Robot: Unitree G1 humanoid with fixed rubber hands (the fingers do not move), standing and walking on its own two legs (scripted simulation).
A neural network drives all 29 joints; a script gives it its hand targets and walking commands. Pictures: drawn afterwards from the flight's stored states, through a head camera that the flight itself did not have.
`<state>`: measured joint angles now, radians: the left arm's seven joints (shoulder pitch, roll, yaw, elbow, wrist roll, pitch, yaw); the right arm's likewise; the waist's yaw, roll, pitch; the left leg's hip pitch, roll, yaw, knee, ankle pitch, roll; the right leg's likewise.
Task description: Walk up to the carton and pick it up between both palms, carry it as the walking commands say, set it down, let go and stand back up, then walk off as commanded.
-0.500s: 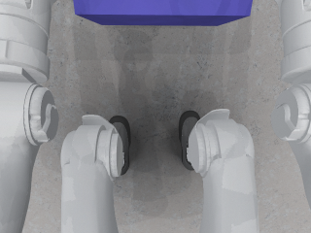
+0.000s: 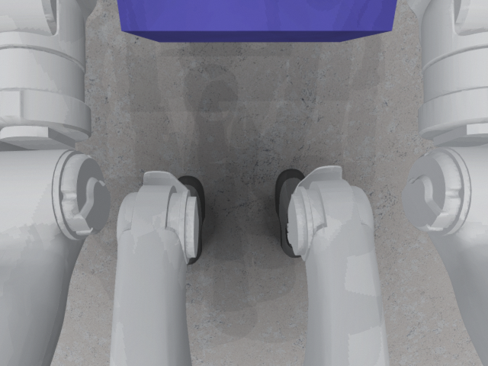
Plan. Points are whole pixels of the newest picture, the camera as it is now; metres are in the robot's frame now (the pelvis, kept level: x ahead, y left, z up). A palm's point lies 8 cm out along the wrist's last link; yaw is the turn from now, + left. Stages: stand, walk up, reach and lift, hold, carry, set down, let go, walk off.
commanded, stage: reach and lift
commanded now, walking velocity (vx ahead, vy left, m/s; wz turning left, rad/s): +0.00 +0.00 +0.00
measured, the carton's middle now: out of the picture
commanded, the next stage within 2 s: none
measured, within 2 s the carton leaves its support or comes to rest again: neither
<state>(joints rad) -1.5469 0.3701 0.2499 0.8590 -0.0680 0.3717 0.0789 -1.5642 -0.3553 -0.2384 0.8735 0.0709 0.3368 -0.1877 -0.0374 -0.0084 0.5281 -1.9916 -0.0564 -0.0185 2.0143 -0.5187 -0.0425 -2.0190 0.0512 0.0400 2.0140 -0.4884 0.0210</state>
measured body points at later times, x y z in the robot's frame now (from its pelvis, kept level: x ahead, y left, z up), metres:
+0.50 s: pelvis -0.01 +0.01 +0.05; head +0.35 -0.01 +0.30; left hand +0.58 +0.16 -0.07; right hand +0.57 -0.20 -0.06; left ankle +0.14 +0.13 -0.39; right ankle +0.15 -0.12 -0.39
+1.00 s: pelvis -0.02 +0.01 +0.09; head +0.33 -0.01 +0.37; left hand +0.56 +0.16 +0.00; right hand +0.55 -0.20 +0.01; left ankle +0.14 +0.13 -0.39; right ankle +0.15 -0.12 -0.39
